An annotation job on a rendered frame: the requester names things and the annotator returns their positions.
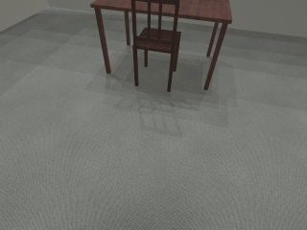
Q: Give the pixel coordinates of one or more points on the chair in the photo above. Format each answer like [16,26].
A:
[156,40]

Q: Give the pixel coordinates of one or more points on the table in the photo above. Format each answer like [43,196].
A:
[218,11]

